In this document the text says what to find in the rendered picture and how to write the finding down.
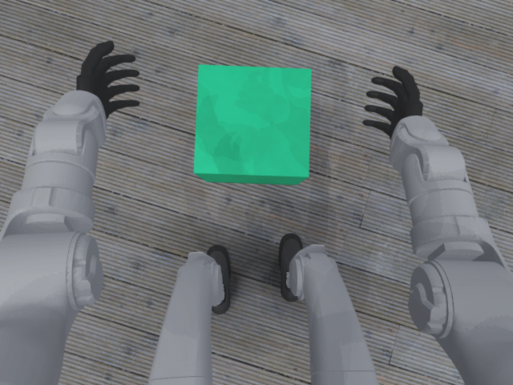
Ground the right robot forearm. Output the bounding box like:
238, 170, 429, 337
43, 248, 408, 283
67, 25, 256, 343
389, 115, 513, 278

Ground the robot right foot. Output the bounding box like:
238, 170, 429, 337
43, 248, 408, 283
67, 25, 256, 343
279, 233, 303, 302

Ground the left robot upper arm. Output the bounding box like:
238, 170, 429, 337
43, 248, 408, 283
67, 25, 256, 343
0, 231, 103, 385

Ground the left robot hand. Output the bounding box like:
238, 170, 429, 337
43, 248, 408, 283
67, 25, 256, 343
76, 41, 139, 119

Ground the right robot upper arm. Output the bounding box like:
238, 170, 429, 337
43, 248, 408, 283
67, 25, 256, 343
408, 260, 513, 385

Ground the right robot hand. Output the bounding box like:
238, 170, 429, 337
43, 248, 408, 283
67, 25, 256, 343
362, 66, 423, 140

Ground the carton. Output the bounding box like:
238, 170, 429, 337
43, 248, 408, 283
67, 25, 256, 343
194, 64, 312, 185

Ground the robot left thigh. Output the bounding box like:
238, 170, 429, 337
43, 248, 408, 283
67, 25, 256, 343
147, 260, 223, 385

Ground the left robot forearm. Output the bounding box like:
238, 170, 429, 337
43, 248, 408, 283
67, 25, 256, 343
0, 90, 107, 241

